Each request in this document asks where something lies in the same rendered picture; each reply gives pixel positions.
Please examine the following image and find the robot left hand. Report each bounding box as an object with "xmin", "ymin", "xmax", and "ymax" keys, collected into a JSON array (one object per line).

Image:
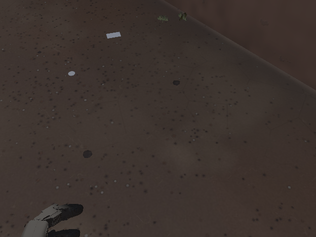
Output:
[{"xmin": 21, "ymin": 203, "xmax": 84, "ymax": 237}]

